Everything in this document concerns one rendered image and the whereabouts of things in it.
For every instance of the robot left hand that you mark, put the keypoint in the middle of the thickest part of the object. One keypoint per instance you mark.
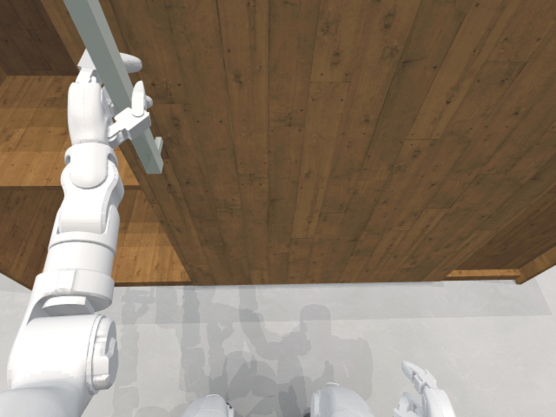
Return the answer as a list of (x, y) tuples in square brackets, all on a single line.
[(90, 109)]

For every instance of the robot right thigh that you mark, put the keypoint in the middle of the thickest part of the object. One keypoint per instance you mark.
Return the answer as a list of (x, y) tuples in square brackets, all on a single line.
[(338, 402)]

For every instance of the wardrobe door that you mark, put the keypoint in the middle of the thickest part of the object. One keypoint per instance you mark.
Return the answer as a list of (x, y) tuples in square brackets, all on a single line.
[(524, 239), (337, 141)]

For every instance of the handle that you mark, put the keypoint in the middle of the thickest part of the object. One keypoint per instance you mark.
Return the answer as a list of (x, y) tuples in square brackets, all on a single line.
[(94, 30)]

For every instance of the robot left thigh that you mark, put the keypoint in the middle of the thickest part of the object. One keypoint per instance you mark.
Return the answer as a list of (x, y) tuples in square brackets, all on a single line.
[(211, 406)]

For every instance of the robot right hand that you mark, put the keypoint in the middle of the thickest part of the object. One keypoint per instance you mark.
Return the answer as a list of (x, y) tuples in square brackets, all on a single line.
[(435, 402)]

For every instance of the left robot forearm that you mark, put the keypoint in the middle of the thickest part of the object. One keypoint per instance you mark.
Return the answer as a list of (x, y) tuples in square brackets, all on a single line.
[(76, 278)]

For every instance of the robot thigh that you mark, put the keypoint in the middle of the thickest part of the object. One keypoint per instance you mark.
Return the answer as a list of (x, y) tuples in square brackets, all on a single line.
[(338, 402), (211, 406)]

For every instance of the left robot upper arm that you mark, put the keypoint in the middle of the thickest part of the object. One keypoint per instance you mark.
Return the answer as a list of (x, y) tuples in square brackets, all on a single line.
[(59, 364)]

